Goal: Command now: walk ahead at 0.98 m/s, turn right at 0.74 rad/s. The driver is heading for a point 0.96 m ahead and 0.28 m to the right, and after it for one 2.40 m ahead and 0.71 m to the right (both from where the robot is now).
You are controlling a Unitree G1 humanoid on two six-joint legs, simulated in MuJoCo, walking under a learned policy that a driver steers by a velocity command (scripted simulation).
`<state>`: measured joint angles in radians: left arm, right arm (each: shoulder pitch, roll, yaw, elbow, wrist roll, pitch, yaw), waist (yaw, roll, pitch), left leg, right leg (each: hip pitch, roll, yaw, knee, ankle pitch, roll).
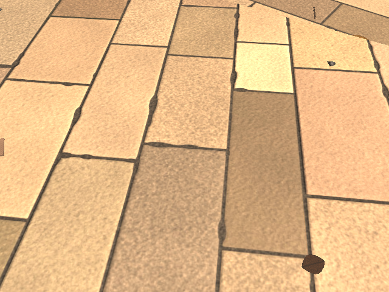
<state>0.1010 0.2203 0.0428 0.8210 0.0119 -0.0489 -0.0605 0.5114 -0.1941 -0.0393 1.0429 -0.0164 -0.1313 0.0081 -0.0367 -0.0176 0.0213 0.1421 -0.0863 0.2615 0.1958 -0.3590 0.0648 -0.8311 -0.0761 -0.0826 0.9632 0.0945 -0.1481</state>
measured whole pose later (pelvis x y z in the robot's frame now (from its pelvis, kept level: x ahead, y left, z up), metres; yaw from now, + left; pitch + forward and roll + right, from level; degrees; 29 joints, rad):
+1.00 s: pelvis +0.84 -0.22 -0.02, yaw -52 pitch +1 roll +1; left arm -0.08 0.27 0.00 0.60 0.05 -0.03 -0.08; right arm 0.56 -0.24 -0.02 0.94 -0.03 -0.08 -0.01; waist -0.08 -0.03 0.04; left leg 0.25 0.06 0.30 0.39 -0.46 -0.06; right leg -0.60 0.05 -0.11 0.67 -0.14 -0.22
